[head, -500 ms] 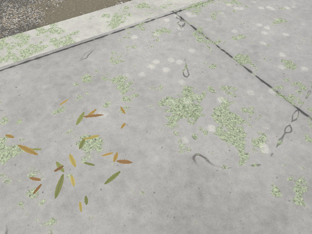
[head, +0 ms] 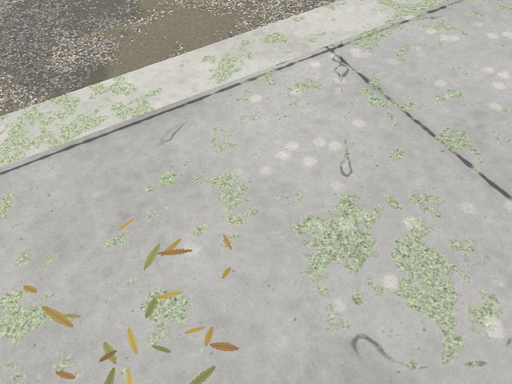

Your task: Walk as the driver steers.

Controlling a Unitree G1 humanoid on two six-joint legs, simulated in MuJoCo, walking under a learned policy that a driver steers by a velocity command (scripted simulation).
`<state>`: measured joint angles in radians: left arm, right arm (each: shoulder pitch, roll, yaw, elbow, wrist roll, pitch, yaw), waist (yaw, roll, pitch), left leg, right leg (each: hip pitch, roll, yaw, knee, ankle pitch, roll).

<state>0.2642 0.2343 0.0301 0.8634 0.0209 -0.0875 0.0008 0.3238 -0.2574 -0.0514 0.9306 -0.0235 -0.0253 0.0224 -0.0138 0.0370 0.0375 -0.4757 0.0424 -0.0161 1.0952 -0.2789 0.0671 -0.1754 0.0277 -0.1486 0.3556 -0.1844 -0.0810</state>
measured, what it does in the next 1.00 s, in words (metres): walks ahead, turning left: left foot, then right foot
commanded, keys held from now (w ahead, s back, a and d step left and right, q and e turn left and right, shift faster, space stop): w+q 0.64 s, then w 0.36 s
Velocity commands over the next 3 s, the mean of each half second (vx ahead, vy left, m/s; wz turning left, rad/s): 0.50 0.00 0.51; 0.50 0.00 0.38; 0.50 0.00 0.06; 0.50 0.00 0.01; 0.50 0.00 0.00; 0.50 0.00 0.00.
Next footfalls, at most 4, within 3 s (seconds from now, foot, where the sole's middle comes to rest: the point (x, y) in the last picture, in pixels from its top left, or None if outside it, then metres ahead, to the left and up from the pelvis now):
0.36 left None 0.31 0.12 -0.78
0.90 right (244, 321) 0.67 0.09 -0.78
1.42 left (143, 280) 0.81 0.39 -0.78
1.98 right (164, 190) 1.16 0.36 -0.78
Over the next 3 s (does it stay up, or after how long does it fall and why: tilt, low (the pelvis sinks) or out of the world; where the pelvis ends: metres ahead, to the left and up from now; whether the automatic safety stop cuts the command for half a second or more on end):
stays up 1.39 0.59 -0.01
